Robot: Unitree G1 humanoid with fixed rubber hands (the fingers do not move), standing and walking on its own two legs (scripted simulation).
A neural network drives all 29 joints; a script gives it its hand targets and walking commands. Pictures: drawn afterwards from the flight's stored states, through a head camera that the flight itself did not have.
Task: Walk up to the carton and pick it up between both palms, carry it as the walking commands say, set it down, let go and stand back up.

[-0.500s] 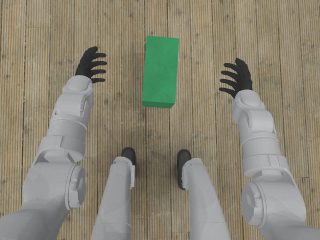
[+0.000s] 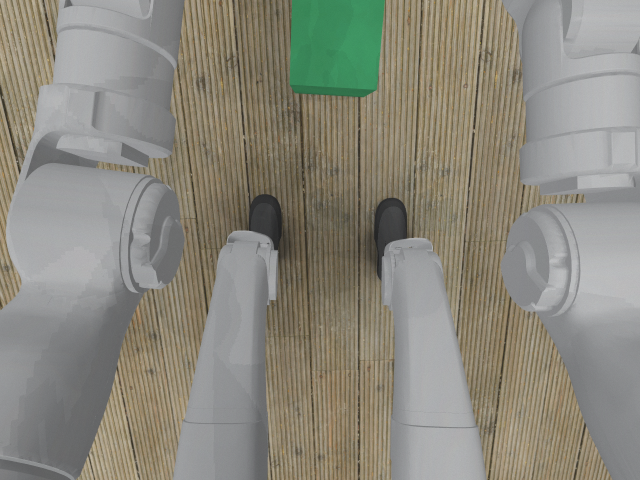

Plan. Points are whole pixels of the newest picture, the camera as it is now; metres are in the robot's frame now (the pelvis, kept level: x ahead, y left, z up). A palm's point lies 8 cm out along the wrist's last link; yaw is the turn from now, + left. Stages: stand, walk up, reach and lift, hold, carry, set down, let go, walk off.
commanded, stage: reach and lift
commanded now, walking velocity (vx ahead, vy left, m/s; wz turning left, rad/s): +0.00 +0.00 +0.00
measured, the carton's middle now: (336, 4) +0.62 +0.00 -0.56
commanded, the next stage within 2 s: none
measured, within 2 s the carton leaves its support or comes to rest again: neither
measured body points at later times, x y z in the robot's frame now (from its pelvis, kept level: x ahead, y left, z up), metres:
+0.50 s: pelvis +0.00 +0.00 -0.07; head +0.39 +0.01 +0.14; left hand +0.61 +0.17 -0.23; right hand +0.60 -0.15 -0.23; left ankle +0.12 +0.14 -0.62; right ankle +0.12 -0.16 -0.62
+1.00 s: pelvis +0.00 +0.00 -0.22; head +0.40 +0.01 -0.02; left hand +0.60 +0.14 -0.40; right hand +0.60 -0.15 -0.40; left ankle +0.12 +0.14 -0.62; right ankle +0.12 -0.16 -0.62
